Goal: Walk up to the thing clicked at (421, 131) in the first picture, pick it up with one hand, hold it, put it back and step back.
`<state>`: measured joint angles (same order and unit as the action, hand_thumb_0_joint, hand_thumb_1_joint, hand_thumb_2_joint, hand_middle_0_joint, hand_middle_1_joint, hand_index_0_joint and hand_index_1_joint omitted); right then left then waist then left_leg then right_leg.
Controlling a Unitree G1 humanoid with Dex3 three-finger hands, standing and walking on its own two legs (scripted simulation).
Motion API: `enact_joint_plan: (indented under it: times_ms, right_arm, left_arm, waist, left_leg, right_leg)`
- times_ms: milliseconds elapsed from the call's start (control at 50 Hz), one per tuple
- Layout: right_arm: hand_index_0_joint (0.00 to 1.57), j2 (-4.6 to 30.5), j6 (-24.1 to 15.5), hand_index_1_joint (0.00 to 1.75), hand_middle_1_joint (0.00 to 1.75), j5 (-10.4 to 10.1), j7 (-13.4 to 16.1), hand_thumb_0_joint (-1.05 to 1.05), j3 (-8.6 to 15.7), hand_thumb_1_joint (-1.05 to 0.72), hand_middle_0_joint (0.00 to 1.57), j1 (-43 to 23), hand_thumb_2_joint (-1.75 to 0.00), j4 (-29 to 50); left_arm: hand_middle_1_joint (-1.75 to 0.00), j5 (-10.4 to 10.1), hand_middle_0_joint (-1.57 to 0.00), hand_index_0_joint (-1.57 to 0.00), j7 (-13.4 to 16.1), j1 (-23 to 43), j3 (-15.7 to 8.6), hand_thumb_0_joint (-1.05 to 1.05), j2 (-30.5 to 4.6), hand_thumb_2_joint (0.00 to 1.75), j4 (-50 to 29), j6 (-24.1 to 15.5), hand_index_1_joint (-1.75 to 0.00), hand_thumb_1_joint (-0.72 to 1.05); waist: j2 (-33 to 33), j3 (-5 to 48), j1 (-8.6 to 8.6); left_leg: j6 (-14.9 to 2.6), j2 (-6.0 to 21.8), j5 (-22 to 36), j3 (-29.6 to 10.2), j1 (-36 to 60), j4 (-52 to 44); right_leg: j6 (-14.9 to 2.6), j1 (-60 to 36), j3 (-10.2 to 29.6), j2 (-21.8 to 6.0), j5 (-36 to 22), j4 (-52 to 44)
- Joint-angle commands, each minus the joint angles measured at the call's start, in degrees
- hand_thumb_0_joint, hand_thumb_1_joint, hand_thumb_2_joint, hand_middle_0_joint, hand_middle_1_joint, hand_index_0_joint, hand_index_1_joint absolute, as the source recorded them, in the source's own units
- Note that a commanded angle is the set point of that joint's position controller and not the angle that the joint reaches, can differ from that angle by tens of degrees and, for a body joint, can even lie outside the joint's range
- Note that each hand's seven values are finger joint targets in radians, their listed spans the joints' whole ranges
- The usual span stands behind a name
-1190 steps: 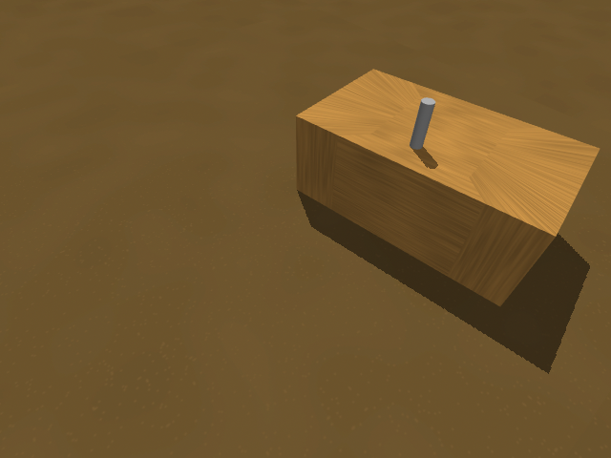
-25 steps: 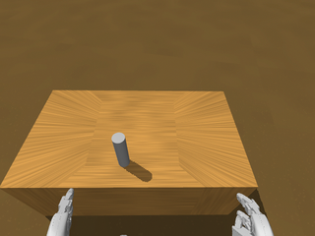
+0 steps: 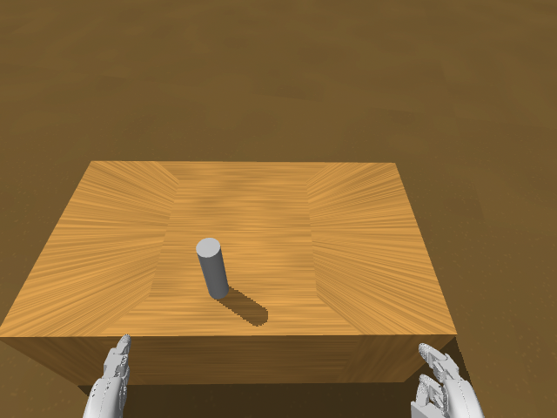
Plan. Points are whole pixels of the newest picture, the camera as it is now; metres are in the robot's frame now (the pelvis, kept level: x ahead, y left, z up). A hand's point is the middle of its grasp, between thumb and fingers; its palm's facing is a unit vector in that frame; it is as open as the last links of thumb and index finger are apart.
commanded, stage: home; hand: left
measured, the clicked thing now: (213, 270) +0.48 +0.16 -0.20
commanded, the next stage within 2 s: stand in 0.82 s
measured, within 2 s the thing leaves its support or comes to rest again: neither
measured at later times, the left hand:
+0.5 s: hand (149, 413) +0.17 +0.18 -0.05, palm faces +0.14 -0.95 -0.27, open 17.4 cm
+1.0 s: hand out of the picture +0.14 +0.20 -0.08, palm faces -0.02 -0.93 -0.37, open 17.3 cm
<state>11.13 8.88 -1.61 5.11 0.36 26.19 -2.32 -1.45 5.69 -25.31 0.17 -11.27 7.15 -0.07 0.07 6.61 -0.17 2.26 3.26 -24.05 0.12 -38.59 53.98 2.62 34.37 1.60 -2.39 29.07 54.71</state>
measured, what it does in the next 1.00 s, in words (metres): stands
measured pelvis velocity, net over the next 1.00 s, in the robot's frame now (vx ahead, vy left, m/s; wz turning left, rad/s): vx -0.01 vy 0.00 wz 0.02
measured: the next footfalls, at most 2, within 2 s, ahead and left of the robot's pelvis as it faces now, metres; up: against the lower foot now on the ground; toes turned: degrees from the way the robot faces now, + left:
none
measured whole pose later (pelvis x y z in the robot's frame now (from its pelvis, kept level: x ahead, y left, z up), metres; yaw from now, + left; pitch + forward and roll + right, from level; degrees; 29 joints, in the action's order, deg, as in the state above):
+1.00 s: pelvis -0.01 +0.00 +0.01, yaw +1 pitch +3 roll -1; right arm 15.0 -0.8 3.6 3.0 -0.3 11.1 -37.4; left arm 4.1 3.4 -18.9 1.7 -16.1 21.6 1.9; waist 1.1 1.0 0.1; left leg 2.0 3.1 -22.5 -1.5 -31.8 51.6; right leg 1.4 26.7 -0.2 -2.3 27.8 51.8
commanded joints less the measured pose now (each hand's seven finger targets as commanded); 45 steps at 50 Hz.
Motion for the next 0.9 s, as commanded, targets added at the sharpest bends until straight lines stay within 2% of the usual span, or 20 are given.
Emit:
enact_joint_plan:
  times_ms: [0,200,220,240,260,280,320,380,520,540,580,620,660,700,760,800,820,840,860,880]
  right_arm:
    - [0.20,5.22,-3.08,0.30,0.30,0.34,0.48,0.00,2.76,-0.90,0.20,-1.66,-0.90,11.26]
    - [0.20,5.51,-3.08,0.30,0.30,0.34,0.48,0.00,3.05,-0.90,0.20,-1.30,-0.90,10.51]
    - [0.20,8.33,-3.29,0.30,0.30,-0.12,1.25,0.00,3.24,-0.90,0.20,-6.08,-0.90,-3.43]
    - [0.20,7.73,-3.99,0.30,0.30,-0.09,1.50,0.00,2.62,-0.90,0.20,-6.71,-0.90,-1.31]
    - [0.20,7.63,-4.79,0.30,0.30,-0.17,1.55,0.00,2.65,-0.90,0.20,-7.08,-0.90,-0.86]
    - [0.20,7.40,-5.08,0.30,0.30,-0.20,1.68,0.00,2.64,-0.90,0.20,-7.34,-0.90,-2.62]
    - [0.20,7.37,-5.33,0.30,0.30,-0.02,2.16,0.00,2.42,-0.90,0.20,-8.60,-0.90,-5.61]
    - [0.20,7.92,-6.14,0.30,0.30,0.28,2.64,0.00,2.82,-0.90,0.20,-9.83,-0.90,-8.49]
    - [0.20,7.71,-8.55,0.30,0.30,0.64,3.32,0.00,2.46,-0.90,0.20,-12.60,-0.90,-12.71]
    - [0.20,7.81,-8.91,0.30,0.30,0.56,3.31,0.00,2.51,-0.90,0.20,-12.89,-0.90,-12.85]
    - [0.20,7.92,-9.53,0.30,0.30,0.56,3.58,0.00,2.59,-0.90,0.20,-12.90,-0.90,-14.02]
    - [0.20,7.65,-10.32,0.30,0.30,0.64,3.64,0.00,2.43,-0.90,0.20,-13.22,-0.90,-14.65]
    - [0.20,7.58,-11.11,0.30,0.30,0.74,3.59,0.00,2.25,-0.90,0.20,-13.86,-0.90,-14.93]
    - [0.20,7.53,-11.55,0.30,0.30,0.69,3.71,0.00,2.19,-0.90,0.20,-14.15,-0.90,-15.35]
    - [0.20,7.10,-12.82,0.30,0.30,0.80,3.58,0.00,1.86,-0.90,0.20,-14.72,-0.90,-16.14]
    - [0.20,7.26,-13.33,0.30,0.30,0.87,3.63,0.00,1.92,-0.90,0.20,-14.56,-0.90,-16.23]
    - [0.20,7.40,-13.63,0.30,0.30,0.82,3.54,0.00,1.92,-0.90,0.20,-14.81,-0.90,-16.10]
    - [0.20,7.38,-13.89,0.30,0.30,0.82,3.54,0.00,1.98,-0.90,0.20,-14.66,-0.90,-16.13]
    - [0.20,7.38,-14.05,0.30,0.30,0.87,3.57,0.00,1.79,-0.90,0.20,-14.87,-0.90,-16.29]
    - [0.20,15.95,-12.51,0.30,0.30,6.79,0.44,0.00,4.20,-0.90,0.20,-16.01,-0.90,-29.18]
  left_arm:
    - [-0.07,0.37,-0.05,-0.06,0.53,1.36,-3.55,0.00,-5.79,0.09,-11.01,-3.51,-0.06,-0.49]
    - [-0.06,0.35,-0.05,-0.05,0.41,2.56,-3.35,0.00,-5.98,0.08,-12.11,-3.41,-0.06,-0.50]
    - [-0.06,0.51,-0.05,-0.05,1.80,1.26,-7.08,0.00,-9.65,0.07,-16.74,-3.34,-0.06,-0.53]
    - [-0.06,0.62,-0.05,-0.05,1.67,-3.72,-3.39,0.00,-5.18,0.06,-10.14,-2.21,-0.06,-0.54]
    - [-0.06,0.50,-0.05,-0.05,1.57,-3.83,-1.48,0.00,-3.82,0.07,-10.99,-1.82,-0.06,-0.53]
    - [-0.05,0.32,-0.05,-0.05,2.22,-0.34,-3.27,0.00,-6.26,0.05,-16.27,-2.13,-0.05,-0.56]
    - [-0.06,0.67,-0.05,-0.05,2.50,-2.86,-2.06,0.00,-4.74,0.05,-11.03,-1.84,-0.06,-0.55]
    - [-0.05,0.72,-0.05,-0.05,2.99,0.32,-3.39,0.00,-6.84,0.05,-15.60,-1.92,-0.05,-0.56]
    - [-0.05,0.95,-0.05,-0.05,3.71,-0.91,-1.43,0.00,-4.88,0.04,-12.59,-0.25,-0.05,-0.58]
    - [-0.05,0.89,-0.05,-0.05,3.73,-2.42,-2.07,0.00,-4.94,0.04,-12.30,0.05,-0.05,-0.58]
    - [-0.05,0.98,-0.05,-0.05,3.98,1.07,-3.15,0.00,-7.03,0.05,-15.42,0.23,-0.05,-0.57]
    - [-0.05,0.99,-0.05,-0.05,3.81,-0.29,-2.51,0.00,-5.94,0.04,-13.65,1.15,-0.05,-0.58]
    - [-0.05,0.94,-0.04,-0.04,3.74,-1.41,-2.26,0.00,-4.89,0.03,-11.57,2.03,-0.05,-0.59]
    - [-0.05,1.07,-0.05,-0.05,3.96,1.66,-3.63,0.00,-7.23,0.04,-15.42,2.12,-0.05,-0.58]
    - [-0.05,0.99,-0.05,-0.05,3.63,0.02,-2.40,0.00,-5.41,0.04,-12.94,3.30,-0.05,-0.58]
    - [-0.05,1.04,-0.05,-0.05,3.64,-0.38,-3.02,0.00,-5.67,0.04,-13.22,3.75,-0.05,-0.57]
    - [-0.05,1.15,-0.05,-0.05,3.40,-1.71,-1.93,0.00,-4.22,0.04,-11.09,4.30,-0.05,-0.58]
    - [-0.05,0.96,-0.05,-0.05,3.49,1.40,-3.30,0.00,-6.50,0.04,-16.83,4.07,-0.05,-0.57]
    - [-0.05,1.06,-0.05,-0.05,3.47,0.77,-2.55,0.00,-5.45,0.05,-14.39,4.52,-0.05,-0.57]
    - [-0.05,7.94,-0.05,-0.05,0.44,6.47,-5.63,0.00,-16.59,0.05,5.71,1.55,-0.05,-0.56]
  waist:
    - [0.06,5.68,-0.25]
    - [-0.31,4.17,0.06]
    - [1.59,5.39,-0.92]
    - [0.23,2.42,0.41]
    - [-1.77,3.44,0.94]
    - [0.79,4.36,0.12]
    - [0.10,3.22,1.14]
    - [1.42,5.83,1.30]
    - [0.87,4.65,1.00]
    - [0.18,5.55,0.76]
    - [0.75,6.04,0.78]
    - [-0.31,5.62,1.08]
    - [-0.85,4.26,0.89]
    - [1.30,4.70,0.49]
    - [0.47,1.93,0.66]
    - [-0.06,3.23,0.63]
    - [-0.22,2.69,1.05]
    - [1.95,4.26,0.35]
    - [1.52,3.84,1.00]
    - [-0.88,-2.56,0.31]
  left_leg:
    - [-1.54,-1.94,10.54,3.09,8.23,-7.96]
    - [-1.64,-2.11,7.82,3.32,7.90,-8.41]
    - [-1.38,-1.98,7.78,1.89,8.64,-7.79]
    - [-1.62,-2.15,6.17,2.18,7.69,-8.05]
    - [-1.80,-1.75,6.82,1.57,7.98,-7.86]
    - [-1.65,-1.85,7.08,1.96,8.35,-7.83]
    - [-1.75,-1.75,8.40,2.08,8.45,-7.48]
    - [-1.70,-1.43,11.62,1.78,10.33,-6.87]
    - [-1.77,-1.42,9.88,1.35,10.38,-8.00]
    - [-1.81,-1.36,10.90,1.29,10.60,-7.83]
    - [-1.80,-1.46,11.99,1.57,11.14,-7.62]
    - [-1.99,-1.50,12.83,1.63,10.85,-7.24]
    - [-2.06,-1.51,11.52,1.58,9.88,-7.65]
    - [-1.85,-1.68,10.24,1.85,10.46,-8.29]
    - [-2.00,-1.72,7.35,1.70,9.22,-8.76]
    - [-2.11,-1.83,7.47,1.62,9.56,-8.78]
    - [-2.06,-1.74,7.65,1.55,9.69,-8.95]
    - [-1.87,-1.86,7.92,1.65,10.04,-8.98]
    - [-1.87,-1.84,7.61,1.47,10.22,-9.09]
    - [-4.01,0.90,12.21,-3.39,15.57,-10.24]
  right_leg:
    - [-1.81,-0.06,-3.75,2.20,-13.56,-8.84]
    - [-1.61,1.02,-3.68,2.23,-11.25,-9.49]
    - [-1.99,-0.32,-4.16,3.04,-11.21,-9.63]
    - [-1.79,0.36,-4.04,2.83,-10.09,-10.68]
    - [-1.79,0.12,-4.20,3.06,-10.85,-10.17]
    - [-1.95,-0.02,-4.08,2.93,-11.17,-10.06]
    - [-1.74,0.14,-4.21,3.05,-12.45,-10.23]
    - [-1.72,-1.12,-4.28,3.06,-15.51,-9.67]
    - [-1.92,-0.99,-4.84,3.21,-13.40,-10.33]
    - [-1.98,-1.98,-4.92,3.17,-14.20,-10.33]
    - [-1.90,-1.95,-4.80,3.11,-15.50,-10.62]
    - [-1.75,-2.50,-4.69,3.01,-16.60,-10.80]
    - [-1.76,-2.24,-4.77,3.07,-15.35,-11.10]
    - [-2.03,-2.19,-4.64,2.93,-13.59,-11.60]
    - [-2.08,-1.28,-4.77,2.94,-10.85,-12.36]
    - [-2.04,-1.85,-4.86,2.98,-11.02,-12.50]
    - [-2.05,-1.72,-4.97,3.11,-11.09,-12.27]
    - [-2.22,-2.14,-4.82,2.95,-11.36,-12.24]
    - [-2.14,-1.86,-4.97,3.07,-11.03,-12.28]
    - [-5.51,-5.99,-1.41,-0.15,-12.66,-11.99]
